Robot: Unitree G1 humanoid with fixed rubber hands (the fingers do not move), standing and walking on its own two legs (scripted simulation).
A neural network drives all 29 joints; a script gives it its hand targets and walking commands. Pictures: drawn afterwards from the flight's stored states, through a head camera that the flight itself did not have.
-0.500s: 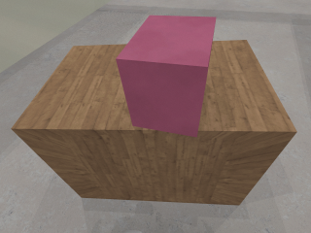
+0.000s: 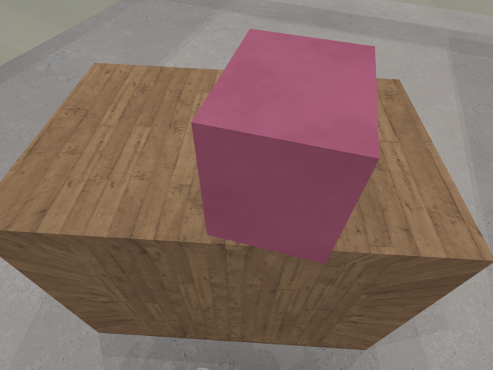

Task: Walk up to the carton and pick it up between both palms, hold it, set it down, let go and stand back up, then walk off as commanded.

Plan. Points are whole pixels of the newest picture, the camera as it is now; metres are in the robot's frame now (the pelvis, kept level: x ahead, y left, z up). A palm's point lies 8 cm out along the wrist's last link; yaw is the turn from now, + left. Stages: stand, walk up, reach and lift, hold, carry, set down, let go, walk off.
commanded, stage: walk up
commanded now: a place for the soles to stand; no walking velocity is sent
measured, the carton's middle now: (287, 144) +0.49 -0.03 +0.11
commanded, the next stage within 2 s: reach and lift in 1.38 s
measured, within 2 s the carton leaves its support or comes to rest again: neither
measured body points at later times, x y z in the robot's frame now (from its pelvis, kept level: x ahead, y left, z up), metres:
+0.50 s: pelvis +0.02 -0.02 +0.00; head +0.05 -0.02 +0.45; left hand +0.11 +0.30 -0.09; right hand +0.13 -0.34 -0.10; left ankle +0.05 +0.12 -0.72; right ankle +0.05 -0.12 -0.72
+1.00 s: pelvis +0.03 -0.01 +0.00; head +0.06 +0.00 +0.45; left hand +0.13 +0.31 -0.09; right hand +0.15 -0.33 -0.09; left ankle +0.05 +0.13 -0.72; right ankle +0.05 -0.13 -0.72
